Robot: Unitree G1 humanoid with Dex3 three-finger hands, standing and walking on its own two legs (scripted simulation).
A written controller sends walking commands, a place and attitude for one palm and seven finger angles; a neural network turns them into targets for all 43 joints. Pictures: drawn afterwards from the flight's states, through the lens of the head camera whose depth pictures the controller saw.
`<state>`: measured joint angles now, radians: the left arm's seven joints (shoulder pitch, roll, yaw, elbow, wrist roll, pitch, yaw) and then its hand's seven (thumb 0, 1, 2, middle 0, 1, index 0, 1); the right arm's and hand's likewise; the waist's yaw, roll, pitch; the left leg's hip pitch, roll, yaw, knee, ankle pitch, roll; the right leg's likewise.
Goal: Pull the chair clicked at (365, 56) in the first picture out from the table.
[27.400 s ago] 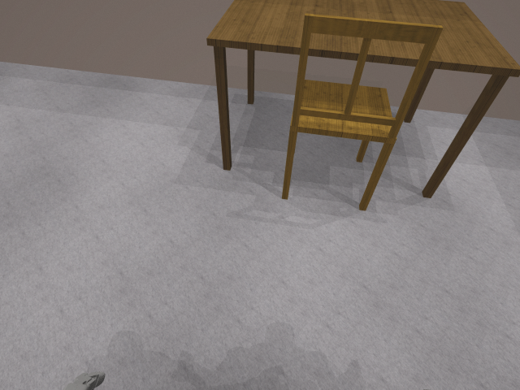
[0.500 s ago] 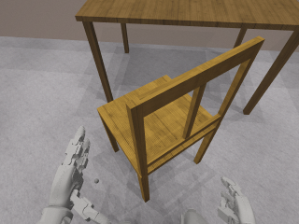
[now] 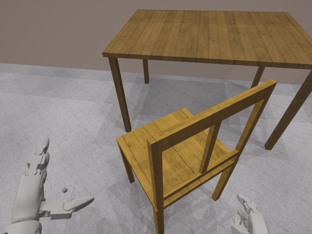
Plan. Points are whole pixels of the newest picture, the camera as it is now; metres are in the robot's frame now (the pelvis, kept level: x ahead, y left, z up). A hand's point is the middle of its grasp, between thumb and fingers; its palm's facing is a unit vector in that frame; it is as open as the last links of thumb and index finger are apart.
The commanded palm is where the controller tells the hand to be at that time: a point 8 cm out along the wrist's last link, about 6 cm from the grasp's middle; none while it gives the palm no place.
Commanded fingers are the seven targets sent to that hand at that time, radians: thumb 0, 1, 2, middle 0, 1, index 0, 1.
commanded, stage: draw the hand back to the body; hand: left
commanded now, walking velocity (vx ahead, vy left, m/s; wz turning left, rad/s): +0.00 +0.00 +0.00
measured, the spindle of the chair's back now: (208, 149) +0.41 -0.12 -0.06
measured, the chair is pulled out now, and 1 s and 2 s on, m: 0.47 0.47 0.47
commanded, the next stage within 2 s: step back with the hand held close in 0.74 s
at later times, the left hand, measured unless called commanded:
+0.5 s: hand (23, 154) +0.20 +0.27 +0.19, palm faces +0.51 -0.76 -0.41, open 8.0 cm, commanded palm +0.16 +0.30 +0.19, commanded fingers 0.00 0.90 0.90 -0.20 -0.30 -0.20 -0.30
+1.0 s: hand (26, 154) +0.20 +0.26 +0.19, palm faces +0.47 -0.77 -0.44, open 7.4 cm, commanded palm +0.14 +0.29 +0.20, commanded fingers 0.00 0.90 0.90 -0.20 -0.30 -0.20 -0.30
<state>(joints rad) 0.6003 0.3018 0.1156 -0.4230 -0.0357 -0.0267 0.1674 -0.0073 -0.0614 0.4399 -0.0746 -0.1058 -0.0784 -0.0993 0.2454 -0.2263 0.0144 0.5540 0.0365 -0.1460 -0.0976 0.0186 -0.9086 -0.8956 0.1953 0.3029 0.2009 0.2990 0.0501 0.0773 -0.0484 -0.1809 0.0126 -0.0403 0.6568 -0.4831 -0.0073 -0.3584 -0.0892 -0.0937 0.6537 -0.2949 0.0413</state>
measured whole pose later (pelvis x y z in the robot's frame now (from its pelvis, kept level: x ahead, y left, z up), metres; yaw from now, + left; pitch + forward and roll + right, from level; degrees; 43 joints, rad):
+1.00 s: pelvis -0.02 +0.00 +0.02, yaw -3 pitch -2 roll -1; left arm 0.43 0.35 0.42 -0.39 -0.04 -0.17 0.16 0.01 0.88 0.90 -0.21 -0.30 -0.21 -0.30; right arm 0.18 -0.22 0.00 0.60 0.03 -0.13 -0.06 0.02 -0.91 -0.90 0.20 0.30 0.20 0.30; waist 0.05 0.07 0.06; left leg -0.05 0.02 0.02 0.45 -0.37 0.00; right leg -0.25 -0.06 -0.04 0.45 -0.16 0.04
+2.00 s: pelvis -0.08 -0.01 +0.00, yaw -1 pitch +1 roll +0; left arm 0.51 0.37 0.43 -0.52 0.00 -0.20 0.20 0.01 0.88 0.90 -0.21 -0.30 -0.21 -0.30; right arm 0.22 -0.22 -0.03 0.61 0.01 -0.09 -0.06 0.02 -0.91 -0.90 0.20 0.30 0.20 0.30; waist 0.01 0.00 0.03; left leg -0.34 0.02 -0.01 0.68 -0.38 0.00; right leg -0.48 -0.06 -0.05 0.56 -0.11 0.01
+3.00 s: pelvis -0.13 -0.02 +0.01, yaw -4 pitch +2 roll +2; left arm 0.66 0.51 0.51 -0.59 -0.05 -0.27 0.15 0.01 0.88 0.90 -0.21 -0.31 -0.22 -0.30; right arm 0.12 -0.18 -0.07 0.62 0.02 -0.11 -0.07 0.02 -0.91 -0.90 0.20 0.30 0.20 0.30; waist -0.01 -0.08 0.07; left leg -0.32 0.04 0.07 0.50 -0.21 -0.02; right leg -0.41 -0.03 0.02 0.77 -0.44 0.01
